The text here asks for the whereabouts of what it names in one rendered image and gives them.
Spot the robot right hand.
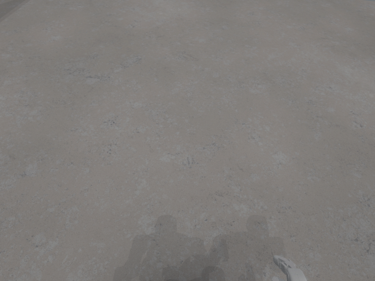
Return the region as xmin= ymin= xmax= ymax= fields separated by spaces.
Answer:
xmin=272 ymin=255 xmax=307 ymax=281

